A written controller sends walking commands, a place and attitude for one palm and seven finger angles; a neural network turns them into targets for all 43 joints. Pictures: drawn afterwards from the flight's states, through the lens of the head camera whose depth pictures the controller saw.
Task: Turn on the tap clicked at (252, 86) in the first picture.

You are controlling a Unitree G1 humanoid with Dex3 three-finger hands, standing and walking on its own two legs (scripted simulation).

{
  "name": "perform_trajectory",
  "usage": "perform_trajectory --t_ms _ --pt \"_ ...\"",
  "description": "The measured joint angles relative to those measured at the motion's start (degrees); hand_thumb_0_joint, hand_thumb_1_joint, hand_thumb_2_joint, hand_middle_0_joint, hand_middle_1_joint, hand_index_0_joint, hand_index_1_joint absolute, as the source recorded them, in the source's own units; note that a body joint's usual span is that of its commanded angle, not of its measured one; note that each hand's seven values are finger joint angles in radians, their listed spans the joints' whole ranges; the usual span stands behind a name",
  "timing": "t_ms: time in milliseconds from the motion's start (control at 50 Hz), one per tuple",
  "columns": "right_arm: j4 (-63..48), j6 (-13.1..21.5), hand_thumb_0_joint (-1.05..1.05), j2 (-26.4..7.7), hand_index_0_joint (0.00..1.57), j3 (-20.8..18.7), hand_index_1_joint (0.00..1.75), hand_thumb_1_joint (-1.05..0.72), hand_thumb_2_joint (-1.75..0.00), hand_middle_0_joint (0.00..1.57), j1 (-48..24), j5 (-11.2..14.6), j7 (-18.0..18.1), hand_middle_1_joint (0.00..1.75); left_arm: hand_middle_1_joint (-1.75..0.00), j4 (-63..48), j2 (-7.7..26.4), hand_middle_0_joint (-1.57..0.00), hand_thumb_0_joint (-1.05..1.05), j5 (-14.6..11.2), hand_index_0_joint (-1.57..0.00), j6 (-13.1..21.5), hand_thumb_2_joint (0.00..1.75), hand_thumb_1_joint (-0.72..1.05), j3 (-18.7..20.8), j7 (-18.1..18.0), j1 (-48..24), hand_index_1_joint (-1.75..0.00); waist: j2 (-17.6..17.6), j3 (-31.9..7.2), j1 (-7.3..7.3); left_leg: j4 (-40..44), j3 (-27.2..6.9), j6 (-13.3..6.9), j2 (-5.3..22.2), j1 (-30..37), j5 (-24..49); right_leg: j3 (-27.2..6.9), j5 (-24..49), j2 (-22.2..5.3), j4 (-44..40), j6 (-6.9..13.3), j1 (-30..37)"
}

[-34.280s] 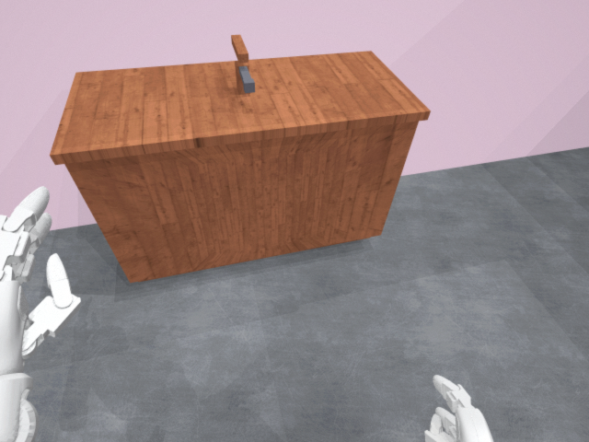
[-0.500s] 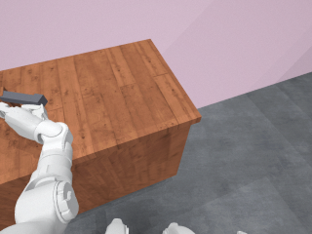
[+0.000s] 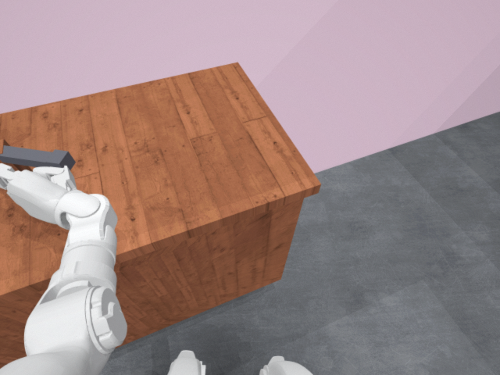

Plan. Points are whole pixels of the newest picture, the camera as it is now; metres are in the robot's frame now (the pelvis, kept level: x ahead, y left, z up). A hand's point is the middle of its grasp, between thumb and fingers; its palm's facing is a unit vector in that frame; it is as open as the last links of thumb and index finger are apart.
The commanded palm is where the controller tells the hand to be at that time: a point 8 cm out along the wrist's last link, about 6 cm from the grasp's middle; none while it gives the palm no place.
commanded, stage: push the lever round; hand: left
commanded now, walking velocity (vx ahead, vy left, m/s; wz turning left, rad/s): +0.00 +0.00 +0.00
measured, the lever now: (61, 162) +0.46 +0.30 +0.08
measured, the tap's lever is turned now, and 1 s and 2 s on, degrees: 58 58 58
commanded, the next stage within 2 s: lift the hand up off the lever in 1.44 s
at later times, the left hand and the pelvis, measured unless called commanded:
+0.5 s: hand (66, 172) +0.44 +0.28 +0.08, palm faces +0.90 -0.43 -0.08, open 8.6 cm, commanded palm +0.43 +0.29 +0.07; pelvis +0.00 +0.01 +0.00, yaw -1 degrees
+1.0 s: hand (66, 172) +0.44 +0.28 +0.08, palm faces +0.90 -0.43 -0.09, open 8.6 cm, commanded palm +0.44 +0.29 +0.07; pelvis +0.00 +0.01 +0.00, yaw +0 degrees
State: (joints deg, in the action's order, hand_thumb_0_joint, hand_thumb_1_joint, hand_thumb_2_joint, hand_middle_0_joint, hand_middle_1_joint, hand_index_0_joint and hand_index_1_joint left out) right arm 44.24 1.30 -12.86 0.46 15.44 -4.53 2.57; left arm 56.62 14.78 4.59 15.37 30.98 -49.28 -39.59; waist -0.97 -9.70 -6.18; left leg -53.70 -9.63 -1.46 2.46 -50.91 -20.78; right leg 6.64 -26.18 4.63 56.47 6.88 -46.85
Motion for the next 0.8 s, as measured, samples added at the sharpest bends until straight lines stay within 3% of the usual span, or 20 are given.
perform_trajectory --t_ms 800 --pt "-0.2 -0.4 0.01 0.5 0.2 0.1 0.3 -0.9 -0.9 0.2 -0.1 -0.2 0.5 0.3 -0.15 0.2 -0.9 -0.15 0.02 1.2 0.0 1.3 0.9 0.9 0.5 -1.6 0.4 0.0 0.0 0.1 -0.41 0.4 0.4 0.2 0.0 0.8 0.1 -0.6 0.5 0.1 -0.9 -0.4 0.8"
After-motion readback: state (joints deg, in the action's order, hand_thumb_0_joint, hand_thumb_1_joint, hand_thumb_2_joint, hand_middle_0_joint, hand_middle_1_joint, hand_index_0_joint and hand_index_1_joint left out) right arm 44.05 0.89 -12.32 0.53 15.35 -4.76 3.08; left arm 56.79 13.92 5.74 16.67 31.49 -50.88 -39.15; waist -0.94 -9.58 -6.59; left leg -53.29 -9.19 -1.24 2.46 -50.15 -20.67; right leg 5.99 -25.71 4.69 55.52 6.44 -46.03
